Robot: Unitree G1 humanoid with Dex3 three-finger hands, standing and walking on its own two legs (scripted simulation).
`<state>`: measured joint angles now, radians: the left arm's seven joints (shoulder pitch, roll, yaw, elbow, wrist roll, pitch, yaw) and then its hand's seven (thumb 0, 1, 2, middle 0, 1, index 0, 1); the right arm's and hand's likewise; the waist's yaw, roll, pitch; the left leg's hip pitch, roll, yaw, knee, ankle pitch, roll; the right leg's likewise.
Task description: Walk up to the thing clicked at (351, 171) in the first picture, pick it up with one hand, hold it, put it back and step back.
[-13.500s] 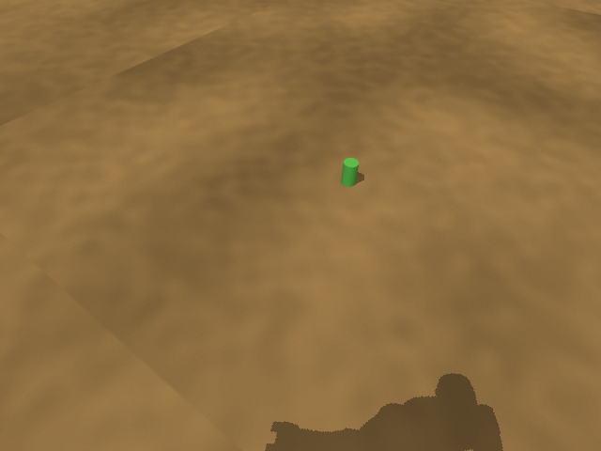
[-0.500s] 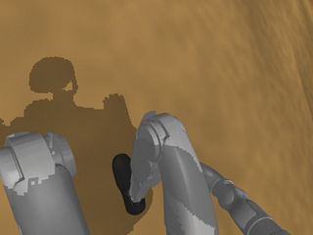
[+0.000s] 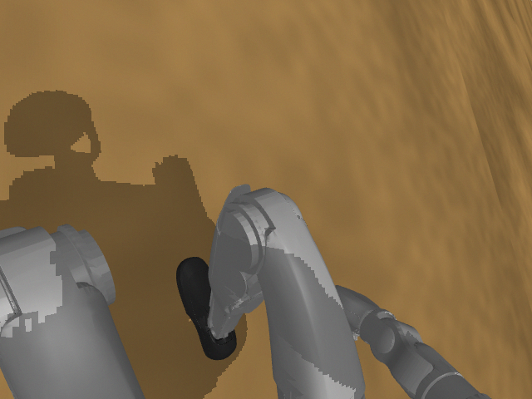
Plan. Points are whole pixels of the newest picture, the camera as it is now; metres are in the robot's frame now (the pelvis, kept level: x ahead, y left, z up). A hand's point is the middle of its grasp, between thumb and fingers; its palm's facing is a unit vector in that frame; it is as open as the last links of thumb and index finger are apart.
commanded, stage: close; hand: left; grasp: from the side
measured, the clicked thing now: out of the picture +0.43 +0.29 -0.22
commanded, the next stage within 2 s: settle in 0.52 s
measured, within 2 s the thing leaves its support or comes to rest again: leaves its support in 0.36 s
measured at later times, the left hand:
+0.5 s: hand out of the picture +0.43 +0.29 -0.18, palm faces +0.40 -0.92 -0.02, open 10.8 cm
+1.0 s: hand out of the picture +0.43 +0.30 -0.16, palm faces +0.41 -0.91 -0.01, open 10.5 cm
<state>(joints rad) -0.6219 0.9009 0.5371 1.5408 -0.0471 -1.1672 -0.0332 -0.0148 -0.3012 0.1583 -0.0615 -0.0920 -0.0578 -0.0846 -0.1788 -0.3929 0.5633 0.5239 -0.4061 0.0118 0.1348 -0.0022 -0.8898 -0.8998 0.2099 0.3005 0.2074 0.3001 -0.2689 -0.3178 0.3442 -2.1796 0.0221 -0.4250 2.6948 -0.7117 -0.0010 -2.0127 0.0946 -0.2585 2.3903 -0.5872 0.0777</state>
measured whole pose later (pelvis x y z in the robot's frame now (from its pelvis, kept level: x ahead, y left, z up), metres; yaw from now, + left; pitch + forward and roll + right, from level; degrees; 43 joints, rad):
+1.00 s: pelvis +0.01 +0.00 +0.01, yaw +0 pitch +11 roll -19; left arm -0.64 0.85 0.55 1.34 -0.04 -1.06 0.01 0.03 -0.28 0.93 -0.72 -0.98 -0.61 -0.98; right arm -0.15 -0.38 0.51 0.54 -0.38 0.05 0.15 0.00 -0.90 -0.90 0.21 0.30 0.21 0.30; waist -0.24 -0.30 0.33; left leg -2.19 0.02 -0.41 2.67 -0.72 -0.02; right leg -2.04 0.08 -0.25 2.39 -0.60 0.08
